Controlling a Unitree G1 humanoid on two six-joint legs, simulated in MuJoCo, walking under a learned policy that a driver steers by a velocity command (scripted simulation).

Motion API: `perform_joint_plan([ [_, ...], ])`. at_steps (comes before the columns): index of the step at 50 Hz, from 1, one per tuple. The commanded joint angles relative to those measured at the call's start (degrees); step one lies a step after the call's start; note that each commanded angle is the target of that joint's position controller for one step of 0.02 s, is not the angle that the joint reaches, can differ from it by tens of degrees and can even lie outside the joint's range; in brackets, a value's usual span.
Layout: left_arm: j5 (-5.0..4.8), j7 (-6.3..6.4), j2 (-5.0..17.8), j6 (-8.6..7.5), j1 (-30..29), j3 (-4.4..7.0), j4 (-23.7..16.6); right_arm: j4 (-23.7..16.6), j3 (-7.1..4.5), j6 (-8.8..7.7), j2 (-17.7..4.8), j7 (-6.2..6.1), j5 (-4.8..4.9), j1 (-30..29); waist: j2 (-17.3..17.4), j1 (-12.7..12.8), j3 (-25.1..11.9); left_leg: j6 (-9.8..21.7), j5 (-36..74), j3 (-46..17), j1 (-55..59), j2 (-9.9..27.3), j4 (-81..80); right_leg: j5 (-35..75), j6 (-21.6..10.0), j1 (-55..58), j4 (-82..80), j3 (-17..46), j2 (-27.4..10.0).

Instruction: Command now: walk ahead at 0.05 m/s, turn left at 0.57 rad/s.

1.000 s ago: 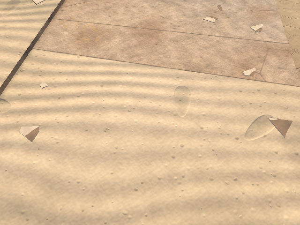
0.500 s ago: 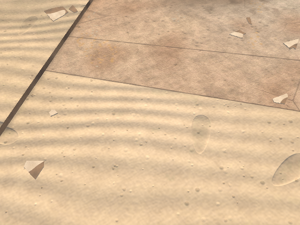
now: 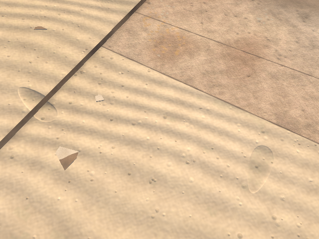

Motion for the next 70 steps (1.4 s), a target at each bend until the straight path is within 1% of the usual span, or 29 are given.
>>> perform_joint_plan([
  [1,0.12,0.63,3.9,0.12,5.1,1.10,-1.6,-4.7,-2.80,-0.31,-9.4,-1.42,0.09,-1.4,6.2,2.2,-12.9,9.5,6.9,-16.6,9.2,13.2,-8.0,3.6,1.0,2.4,-6.1,0.8,0.6],
  [9,-0.79,-0.53,4.4,-0.95,1.9,1.40,-2.7,-5.6,-2.94,1.41,-9.1,-1.77,0.39,-1.1,10.4,-0.1,-11.0,7.0,-9.3,-24.5,9.4,11.6,-7.3,5.0,-0.1,8.4,-22.4,1.7,2.6],
  [12,-0.70,-1.30,5.5,-1.63,6.5,2.32,-1.4,-6.0,-2.61,2.09,-8.0,-1.90,1.37,-1.4,9.5,2.6,-10.4,3.6,-9.3,-24.0,6.2,8.1,-2.8,12.8,-3.1,19.7,-38.7,0.9,1.1],
  [13,0.44,-1.10,9.5,-1.41,8.2,3.31,-1.6,-6.2,-1.92,2.09,-5.4,-1.87,1.20,0.4,0.9,1.8,-11.3,0.4,-20.3,-18.3,-0.7,3.7,7.1,13.8,-7.2,26.3,-42.3,10.0,-10.3],
  [14,2.17,-1.06,13.7,-0.81,6.9,4.26,-1.2,-8.3,-2.25,1.42,-5.8,-1.64,1.87,-0.3,-17.4,-0.1,-7.6,-3.0,-29.2,-4.4,-11.8,-5.2,19.3,23.5,-16.2,24.9,-46.0,23.8,-20.4],
  [15,2.59,-0.85,10.4,-1.07,4.0,3.62,-3.3,-7.2,-3.72,0.66,-10.6,-1.46,0.51,0.0,-13.3,0.7,-7.5,-5.4,-28.8,-5.9,-12.6,-0.9,32.6,26.1,-19.3,22.6,-45.7,25.4,-23.2],
  [16,1.90,-0.34,7.4,-1.05,1.1,2.80,-4.4,-5.5,-4.41,0.87,-11.7,-1.21,0.92,1.2,-8.7,-0.3,-7.4,-6.2,-25.1,-5.7,-11.5,-0.2,37.8,27.1,-17.0,21.7,-44.3,19.0,-19.9],
  [18,0.02,0.15,5.1,-0.78,-1.2,2.01,-5.0,-3.5,-3.88,2.23,-8.9,-1.45,0.87,3.6,-6.3,-0.7,-6.0,-8.3,-19.6,-3.9,-12.7,0.7,44.2,27.4,-13.6,22.7,-42.8,10.5,-14.7],
  [24,0.30,0.72,7.7,0.80,4.7,2.64,-3.6,-6.9,-1.37,2.32,-3.5,-0.66,1.26,-3.6,-9.5,4.1,-7.0,-10.4,-18.2,1.7,-9.7,4.5,29.4,31.8,-15.3,29.1,-42.2,2.8,-13.7],
  [28,-0.94,-0.50,9.8,0.87,4.3,3.19,-3.0,-6.7,-1.09,2.14,-4.0,-0.08,1.05,-2.6,-11.4,4.0,-8.3,-8.4,-19.7,5.0,1.1,4.1,15.9,34.7,-16.0,26.9,-40.7,2.3,-15.3],
  [31,-2.45,-0.84,8.4,0.78,3.8,2.41,-1.8,-4.2,-1.23,2.04,-3.6,0.19,0.81,2.3,-9.5,0.9,-8.0,-4.7,-5.1,6.5,13.2,2.6,-5.2,32.6,-12.6,23.3,-36.1,0.5,-13.5],
  [32,-1.90,-1.09,6.4,0.31,6.7,1.69,-0.5,-4.4,-1.39,1.99,-5.2,-0.08,0.55,2.8,-5.7,1.2,-9.5,-3.1,2.9,1.7,21.5,5.7,-7.7,26.1,-8.4,18.3,-33.2,-1.6,-11.6],
  [33,1.37,-1.81,2.0,-0.41,7.6,0.00,-1.8,-5.4,-2.08,2.05,-10.1,-0.96,-0.09,4.1,10.0,3.1,-13.5,1.0,24.4,-13.6,31.3,19.2,-4.9,5.4,-2.6,8.4,-21.1,-7.1,-6.3],
  [34,0.87,-1.38,2.6,-0.49,3.9,0.02,-3.3,-5.0,-1.26,1.40,-8.5,-0.60,-1.65,1.7,16.6,1.5,-12.0,10.8,24.2,-18.3,23.4,25.7,-5.5,-10.6,-0.1,4.1,-17.2,-5.3,-3.2],
  [35,0.02,-0.87,6.5,-0.10,1.8,1.07,-3.0,-5.2,-0.72,0.37,-6.3,-0.21,-2.07,1.0,12.1,-0.4,-10.0,12.3,18.7,-17.2,20.3,23.7,-7.3,-11.2,0.9,4.6,-11.6,-3.1,-3.9],
  [36,-0.49,-0.78,6.8,0.31,1.9,1.49,-2.4,-4.1,-0.16,-0.39,-4.9,-0.20,-2.02,-0.4,11.2,0.5,-8.8,10.4,15.2,-14.3,19.3,21.0,-7.5,-9.2,1.2,4.3,-9.2,-2.1,-4.0],
  [38,-0.14,-0.20,6.7,1.37,4.3,1.92,-0.5,-3.5,-0.28,-1.04,-5.8,-0.34,-0.76,-3.6,10.1,1.6,-6.8,7.8,14.4,-10.9,16.9,18.4,-7.4,-4.5,2.0,4.9,-8.3,-1.5,-4.1],
  [45,-0.68,-0.81,2.8,0.99,5.6,0.26,1.0,-0.4,0.80,-0.35,-2.9,-0.58,-0.49,-4.6,8.6,1.7,-7.8,7.5,11.6,-8.5,15.3,15.6,-4.8,4.7,1.5,16.5,-27.4,-3.7,-2.4],
  [48,0.98,-1.01,6.0,0.50,7.5,0.26,1.3,2.0,1.45,-0.91,-1.3,-0.31,-0.70,-1.6,2.4,1.6,-7.0,0.8,-4.1,-6.4,10.2,10.7,-2.9,28.3,-1.6,27.1,-39.2,1.0,-6.1],
  [49,0.12,-1.01,9.4,0.55,7.4,1.27,2.8,2.3,1.15,-1.04,-1.4,-0.16,-1.03,1.1,-4.9,-1.5,-6.6,-1.2,-13.2,-2.0,10.2,6.3,-3.8,17.2,-4.0,24.0,-36.5,-0.4,-5.7],
  [50,-0.58,-1.25,7.3,0.48,7.5,1.20,2.6,2.4,0.97,-0.75,-3.0,-0.50,-1.08,-2.5,-4.5,1.6,-5.0,-2.6,-19.7,0.6,11.5,4.0,-0.4,0.5,-6.0,18.9,-38.4,-0.4,-4.2],
  [52,-0.09,-0.85,6.8,0.00,8.0,0.94,2.7,2.2,0.41,-0.66,-2.9,-1.04,0.06,-3.3,-6.3,1.7,-0.8,-2.0,-28.2,2.6,7.3,2.9,4.7,-15.9,-7.8,14.3,-42.7,3.5,-5.5],
  [55,-0.92,-0.39,8.1,-1.29,11.6,1.34,3.6,2.2,0.38,-2.50,-0.6,-0.42,1.13,-2.4,-12.0,2.2,2.5,-1.7,-21.6,6.4,1.7,2.4,13.8,-23.8,-13.1,15.9,-49.3,16.7,-14.6],
  [57,-1.66,-0.28,8.4,-1.28,9.6,1.37,2.9,3.0,0.27,-3.87,0.0,0.34,1.63,-0.8,-11.5,0.6,3.6,0.2,-21.1,5.7,5.9,3.8,10.7,-21.1,-13.6,12.3,-49.9,17.0,-15.5],
  [59,-2.04,-0.67,6.2,-1.26,5.0,0.69,1.3,6.5,-0.37,-4.54,-0.6,0.76,1.41,6.2,-8.2,-3.0,2.5,1.5,-17.1,4.5,19.2,3.7,0.7,-12.8,-9.8,5.6,-43.1,8.5,-9.8],
  [61,-2.11,-0.54,1.8,-3.10,0.8,-0.58,-2.7,9.0,-2.85,-5.23,-9.6,1.12,0.82,16.6,13.9,-5.7,0.1,10.2,-32.7,-29.1,29.9,21.3,-15.5,-1.2,-3.3,-9.1,-12.7,-5.9,1.4],
  [62,-2.89,-0.42,5.0,-4.13,-0.9,0.34,-4.0,8.8,-2.21,-5.92,-8.7,1.24,0.15,17.1,13.9,-5.7,1.8,14.9,-30.3,-38.9,30.1,26.7,-18.4,-7.5,-4.0,-16.3,-1.6,-0.6,0.6],
  [65,-2.46,-1.89,4.2,-5.58,2.8,0.54,-1.9,8.0,-0.76,-6.77,-5.0,0.76,0.50,13.0,5.3,-1.8,1.3,10.3,-19.4,-24.3,33.0,22.3,-16.8,4.6,-6.9,-20.9,2.9,0.9,-4.8],
  [70,-1.49,-4.28,-0.2,-5.20,-3.7,-0.96,-3.8,9.1,0.09,-5.21,-4.0,-0.28,0.86,14.7,5.4,-2.9,0.6,6.8,2.6,-6.4,26.7,15.4,-18.8,17.0,-3.6,-10.5,-15.7,-4.6,-4.0],
])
